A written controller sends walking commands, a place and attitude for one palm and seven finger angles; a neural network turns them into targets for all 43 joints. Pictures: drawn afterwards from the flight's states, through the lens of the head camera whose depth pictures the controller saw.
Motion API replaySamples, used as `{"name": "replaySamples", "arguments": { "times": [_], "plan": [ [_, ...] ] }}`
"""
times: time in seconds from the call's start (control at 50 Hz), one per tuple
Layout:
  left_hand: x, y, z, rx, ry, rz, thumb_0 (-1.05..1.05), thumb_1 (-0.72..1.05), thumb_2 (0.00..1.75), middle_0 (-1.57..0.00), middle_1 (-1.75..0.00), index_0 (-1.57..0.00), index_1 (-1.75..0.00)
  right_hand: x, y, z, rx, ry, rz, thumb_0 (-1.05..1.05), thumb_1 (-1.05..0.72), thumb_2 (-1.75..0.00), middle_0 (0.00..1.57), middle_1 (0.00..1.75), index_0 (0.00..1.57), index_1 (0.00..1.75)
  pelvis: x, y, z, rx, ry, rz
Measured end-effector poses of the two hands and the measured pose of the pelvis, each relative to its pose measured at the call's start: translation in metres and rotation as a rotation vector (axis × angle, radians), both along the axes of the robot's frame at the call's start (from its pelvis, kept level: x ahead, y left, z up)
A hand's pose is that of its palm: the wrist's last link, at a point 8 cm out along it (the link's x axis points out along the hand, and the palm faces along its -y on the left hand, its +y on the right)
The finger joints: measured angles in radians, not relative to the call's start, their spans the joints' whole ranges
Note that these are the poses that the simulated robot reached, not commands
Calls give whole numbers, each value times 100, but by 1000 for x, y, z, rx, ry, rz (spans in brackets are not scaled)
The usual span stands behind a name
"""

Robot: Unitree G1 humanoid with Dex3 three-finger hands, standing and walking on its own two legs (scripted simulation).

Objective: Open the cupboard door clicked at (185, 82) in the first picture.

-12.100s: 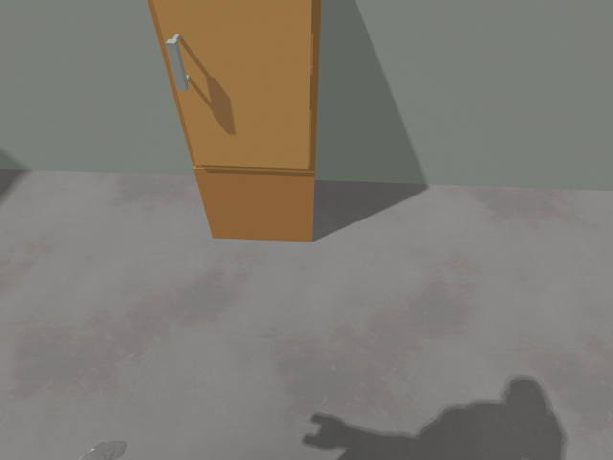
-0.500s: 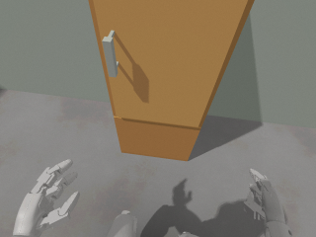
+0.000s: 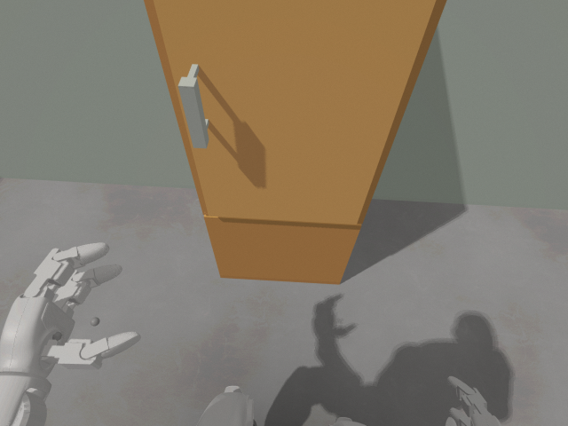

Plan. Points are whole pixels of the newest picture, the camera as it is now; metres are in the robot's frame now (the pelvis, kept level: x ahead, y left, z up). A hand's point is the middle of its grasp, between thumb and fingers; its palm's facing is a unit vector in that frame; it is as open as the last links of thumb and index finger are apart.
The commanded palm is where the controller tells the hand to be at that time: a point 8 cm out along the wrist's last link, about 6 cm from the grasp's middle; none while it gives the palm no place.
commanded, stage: raise the hand with hooked fingers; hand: left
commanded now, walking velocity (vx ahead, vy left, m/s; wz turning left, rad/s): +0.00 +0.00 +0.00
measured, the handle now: (197, 107) +0.60 +0.19 +0.09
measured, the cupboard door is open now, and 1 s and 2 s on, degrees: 0 0 0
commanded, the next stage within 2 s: move the hooked fingers beside the handle in 1.14 s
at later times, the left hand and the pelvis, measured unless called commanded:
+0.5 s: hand (61, 281) +0.26 +0.28 +0.09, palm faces +0.02 -1.00 -0.05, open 13.9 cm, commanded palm +0.24 +0.34 +0.10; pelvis +0.00 +0.02 +0.02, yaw +1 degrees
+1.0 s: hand (82, 254) +0.29 +0.26 +0.11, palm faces +0.02 -1.00 -0.05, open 14.0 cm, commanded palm +0.26 +0.31 +0.11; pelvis +0.01 -0.01 +0.03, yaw +0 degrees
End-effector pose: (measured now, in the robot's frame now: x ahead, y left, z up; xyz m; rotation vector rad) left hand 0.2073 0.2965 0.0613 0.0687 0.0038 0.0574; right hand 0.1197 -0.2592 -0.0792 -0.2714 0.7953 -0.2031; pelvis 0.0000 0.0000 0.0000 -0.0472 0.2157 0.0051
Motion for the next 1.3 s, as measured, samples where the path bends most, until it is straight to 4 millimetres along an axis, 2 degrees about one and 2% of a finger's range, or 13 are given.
{"name": "replaySamples", "arguments": {
  "times": [0.06,0.1,0.18,0.28,0.42,0.48,0.64,0.7,0.8,0.98,1.3],
  "plan": [
    [5,-1,-11,-22,38,-64,0,-9,48,-27,-94,-27,-94,9,4,6,-25,-27,19,2,-90,-90,20,30,20,30,-3,7,-1,-10,-6,7],
    [9,-2,-12,-27,50,-98,0,-13,46,-27,-97,-27,-97,16,9,13,-33,-60,26,2,-90,-90,20,30,20,30,-4,10,1,-13,-15,6],
    [17,5,8,-11,-6,-95,0,-23,42,-28,-103,-28,-103,31,25,31,-26,-133,49,2,-90,-90,20,30,20,30,-4,16,7,-16,-37,5],
    [24,27,34,4,-58,-27,-1,-34,37,-29,-110,-29,-110,46,46,43,11,-182,93,2,-90,-90,20,30,21,30,-3,20,14,-19,-61,13],
    [30,38,27,-19,65,-35,-1,-45,32,-30,-117,-30,-117,48,57,43,35,-162,122,1,-90,-90,21,30,21,30,-3,22,20,-17,-75,20],
    [34,39,30,-19,51,-40,-1,-47,31,-30,-119,-30,-118,43,54,41,26,-137,123,1,-90,-90,21,30,21,30,-3,21,22,-15,-81,20],
    [53,48,54,-2,-15,-28,-1,-49,30,-30,-120,-30,-120,25,33,37,2,-68,82,1,-90,-90,21,30,21,30,-1,12,27,-10,-92,20],
    [60,47,55,-12,20,-44,-1,-50,30,-30,-120,-30,-120,20,24,37,-1,-55,59,2,-90,-90,21,30,21,30,1,9,28,-7,-90,18],
    [64,35,50,-35,55,-73,-1,-50,30,-30,-120,-30,-120,15,10,37,-3,-49,35,2,-90,-90,20,30,21,30,4,3,30,1,-81,8],
    [63,19,49,-23,0,-38,-1,-50,30,-30,-120,-30,-120,19,-4,35,0,-46,40,2,-90,-90,20,30,21,30,7,-10,28,11,-80,5],
    [65,8,52,-37,6,-38,-1,-50,30,-30,-120,-30,-120,31,-8,30,33,-66,46,1,-90,-90,20,30,21,30,8,-21,27,21,-81,4]
  ]
}}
